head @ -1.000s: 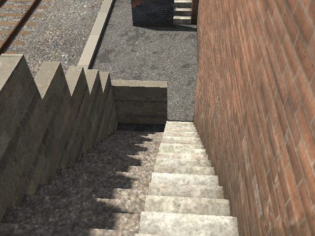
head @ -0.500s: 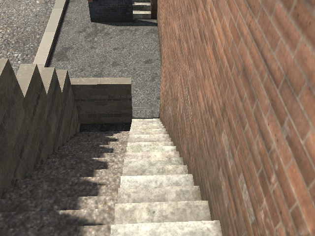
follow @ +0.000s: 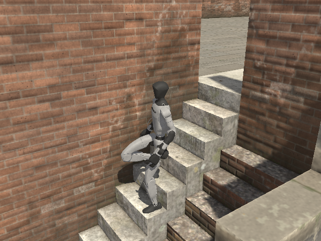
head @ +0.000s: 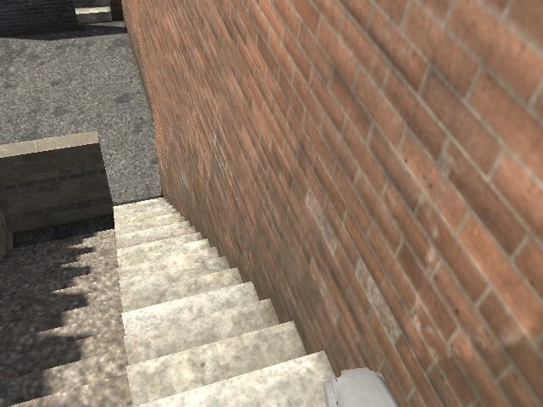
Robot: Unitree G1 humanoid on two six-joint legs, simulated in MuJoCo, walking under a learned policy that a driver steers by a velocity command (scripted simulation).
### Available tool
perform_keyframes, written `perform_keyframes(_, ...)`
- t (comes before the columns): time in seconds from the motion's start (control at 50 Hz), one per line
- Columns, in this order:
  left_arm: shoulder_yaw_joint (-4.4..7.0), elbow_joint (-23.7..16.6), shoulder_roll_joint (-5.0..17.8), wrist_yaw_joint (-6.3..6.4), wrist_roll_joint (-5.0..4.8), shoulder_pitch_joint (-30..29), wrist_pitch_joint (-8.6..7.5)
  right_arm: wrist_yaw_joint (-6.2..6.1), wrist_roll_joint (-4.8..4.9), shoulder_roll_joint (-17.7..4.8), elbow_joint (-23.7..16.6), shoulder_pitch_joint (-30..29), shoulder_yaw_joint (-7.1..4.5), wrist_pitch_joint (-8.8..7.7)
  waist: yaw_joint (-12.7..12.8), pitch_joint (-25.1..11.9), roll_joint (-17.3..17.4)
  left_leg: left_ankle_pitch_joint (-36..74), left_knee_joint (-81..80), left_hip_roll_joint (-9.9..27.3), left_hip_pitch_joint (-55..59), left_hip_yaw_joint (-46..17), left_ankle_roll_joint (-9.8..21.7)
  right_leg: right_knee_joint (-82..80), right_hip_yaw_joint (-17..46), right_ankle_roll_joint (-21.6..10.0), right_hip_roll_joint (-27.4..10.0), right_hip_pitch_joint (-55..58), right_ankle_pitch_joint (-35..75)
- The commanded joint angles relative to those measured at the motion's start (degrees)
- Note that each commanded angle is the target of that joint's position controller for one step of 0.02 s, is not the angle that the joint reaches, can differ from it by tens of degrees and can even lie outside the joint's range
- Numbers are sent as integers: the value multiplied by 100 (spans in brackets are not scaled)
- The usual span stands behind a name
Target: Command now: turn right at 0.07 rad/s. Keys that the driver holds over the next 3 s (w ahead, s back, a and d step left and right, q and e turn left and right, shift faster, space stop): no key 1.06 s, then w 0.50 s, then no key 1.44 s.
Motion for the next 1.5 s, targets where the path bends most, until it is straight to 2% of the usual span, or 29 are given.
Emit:
perform_keyframes(0.02,208,-456,678,89,-9,-94,-97,15,101,-1230,-488,300,-304,21,-215,-113,1139,-904,-1822,1684,1984,-2538,706,344,274,-10,110,-1625,-237)
perform_keyframes(0.04,186,-472,637,93,37,-127,-99,30,111,-1211,-521,236,-303,45,-210,-106,1148,-918,-1835,1701,1972,-2466,822,373,214,-28,117,-1615,-314)
perform_keyframes(0.06,162,-660,-154,599,-559,-783,253,-346,730,-23,41,578,-18,679,-318,-863,190,604,-1362,1399,2376,-2293,506,-287,204,2,-165,-495,-1289)
perform_keyframes(0.08,53,-653,437,144,51,-57,-13,20,69,-1313,-697,126,-260,159,-75,-56,1694,-544,-1862,1528,1724,-1803,778,173,-186,-104,152,-1115,-631)
perform_keyframes(0.1,409,-419,322,610,-55,-1098,537,-181,754,-347,-37,518,-344,434,-453,-1022,275,1408,-1420,1620,2800,-1915,846,-382,-692,-381,206,-432,-1392)
perform_keyframes(0.16,238,-741,-43,751,-42,-1165,914,-222,476,-700,-142,334,-437,570,-87,-645,1438,1762,-1409,1520,2604,-1729,1075,-870,-638,-741,140,-137,-2130)
perform_keyframes(0.22,307,-715,288,752,50,-1284,895,-147,391,-886,-395,-548,-546,705,260,-227,1516,1020,-2350,1670,1047,-1421,1190,-1506,-889,-875,89,1198,-2083)
perform_keyframes(0.3,136,-446,290,606,147,-215,777,-121,634,-1109,-311,-1138,-718,833,841,-368,1632,-232,-3437,1361,-774,-641,380,-4431,-815,-1764,152,4708,-3621)
perform_keyframes(0.32,72,-421,214,564,21,-299,734,-252,747,-1047,-23,-505,-797,1009,570,-249,1845,-2183,-3767,1236,-381,-1066,174,-6552,-998,-1929,527,4806,-5622)
perform_keyframes(0.34,51,-67,245,484,54,123,695,-355,772,-1037,151,-14,-871,1194,512,468,925,-3229,-3373,1059,-381,-1395,-57,-7968,-871,-2109,871,4628,-5697)
perform_keyframes(0.36,105,304,504,445,58,897,577,-331,664,-600,30,-185,-815,1305,994,1567,-1474,-4023,-619,261,-2490,-958,-482,-9998,2121,-2598,-303,4594,-5778)
perform_keyframes(0.38,180,658,718,809,-40,2095,464,-120,311,-1029,-546,-1836,-1015,1233,2323,2122,-2088,-3769,326,-471,-4109,-3197,-576,-12075,5839,-2781,-1377,4101,-5445)
perform_keyframes(0.4,101,736,436,1105,195,1537,350,-15,571,-867,-485,-1759,-1033,1037,1774,2150,-820,-2105,299,-537,-3724,-4598,-527,-12062,5815,-2502,-1378,3806,-4788)
perform_keyframes(0.42,158,660,571,1248,325,422,311,49,722,-541,-387,-1401,-930,949,920,1779,-968,-1116,813,-613,-3030,-4237,-553,-11593,4851,-2262,-1342,3347,-3691)
perform_keyframes(0.46,140,633,233,1078,171,-758,249,-23,378,-203,97,-918,-809,1072,-70,859,-733,464,2948,-998,-1366,-3004,-709,-10472,2897,-2007,-1063,2304,-2255)
perform_keyframes(0.5,41,617,-216,809,-130,-1041,210,-31,298,-89,488,-302,-801,1329,-399,496,-435,806,4556,-1215,-490,-2259,-964,-10534,1728,-2022,-933,1572,-2201)
perform_keyframes(0.62,271,975,201,785,-203,-229,126,-66,109,-242,528,-739,-767,1343,33,325,72,1146,5059,-1254,-665,-1778,-1107,-10662,824,-2050,-1097,2639,-705)
perform_keyframes(0.74,63,972,15,823,13,-570,198,-4,296,466,974,8,-305,1326,108,-233,-1130,-2002,1736,-757,2000,-632,-705,-11574,178,-2170,-1238,3516,2338)
perform_keyframes(0.78,130,1259,178,860,-100,-174,255,-19,232,533,1093,-48,-187,1083,168,103,1,1003,-330,-394,1992,-1259,-530,-10754,-427,-1608,-759,4161,3080)
perform_keyframes(0.8,231,1333,405,886,-143,8,329,7,253,351,1137,-86,-184,934,292,261,354,2801,-686,-230,1597,-1684,-544,-10792,-470,-1388,-702,4672,2569)
perform_keyframes(0.84,302,1426,524,824,-126,-183,584,83,343,208,1276,-367,-187,820,355,363,602,1124,-1713,-262,918,-2114,-514,-11738,-504,-1041,-521,5434,-69)
perform_keyframes(1.06,371,1539,464,659,-53,-1023,353,84,296,326,1267,-257,-260,686,98,-11,373,210,-1979,-531,1769,-1781,-526,-12667,-672,-1020,-494,5291,347)
perform_keyframes(1.14,477,1456,780,624,-18,-950,367,166,245,-243,1220,-44,-481,773,52,116,704,-2214,-2005,-512,1360,-2165,-116,-11806,-1141,-1203,-14,4697,-1270)
perform_keyframes(1.26,410,1022,655,652,20,-1353,267,101,337,-380,845,-305,-655,772,23,322,924,-2896,-1772,-266,753,-2721,200,-10866,-1232,-1337,30,4377,-867)
perform_keyframes(1.36,376,941,805,669,24,-744,247,165,318,-175,495,-687,-541,758,414,464,102,-2429,-440,-1029,-70,-1676,37,-11684,-601,-1520,-265,5052,-1866)
perform_keyframes(1.4,509,943,1075,710,-130,-392,205,63,245,121,477,-540,-437,777,367,278,-699,-1397,1530,-1457,440,-557,-248,-12676,504,-2034,-1003,4546,-2407)
perform_keyframes(1.46,501,742,830,702,-233,-1154,209,12,169,252,758,587,-331,730,-508,481,-335,-1538,377,-970,2059,-409,-430,-12047,235,-2082,-801,3158,-1614)
perform_keyframes(1.48,522,729,665,725,-184,-1382,282,75,79,107,1013,1295,-363,690,-844,744,316,-1633,-564,-799,2692,-1002,-337,-10582,-234,-2032,-316,2522,-1308)
perform_keyframes(1.5,535,460,538,733,-125,-1866,236,114,159,-492,1083,1883,-510,608,-1101,897,1334,-1608,-988,140,3186,-3253,-54,-8883,-494,-1893,230,1137,-1235)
